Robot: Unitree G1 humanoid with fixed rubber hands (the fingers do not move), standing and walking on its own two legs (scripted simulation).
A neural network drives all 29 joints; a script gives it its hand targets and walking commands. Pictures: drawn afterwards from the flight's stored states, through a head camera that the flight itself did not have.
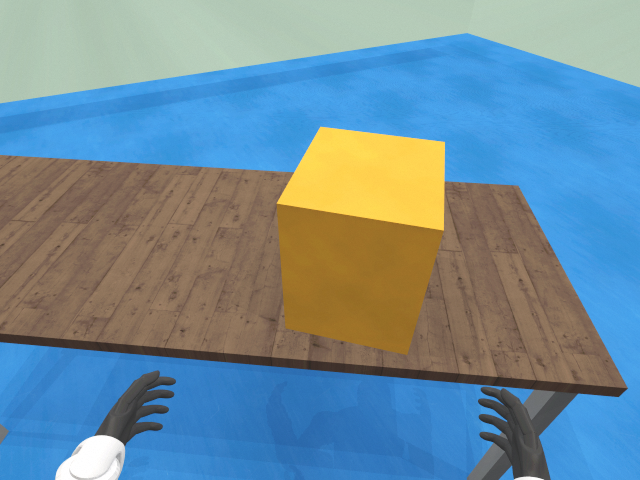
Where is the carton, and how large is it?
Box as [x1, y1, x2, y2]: [277, 127, 444, 354]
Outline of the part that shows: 320,127 277,202 285,327 406,354 443,231 444,142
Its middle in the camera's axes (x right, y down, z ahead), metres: +0.08 -0.01 +0.68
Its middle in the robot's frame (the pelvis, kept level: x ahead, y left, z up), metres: +0.52 -0.02 +0.03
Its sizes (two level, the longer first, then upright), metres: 0.245 0.219 0.278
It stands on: a table, 0.66 m high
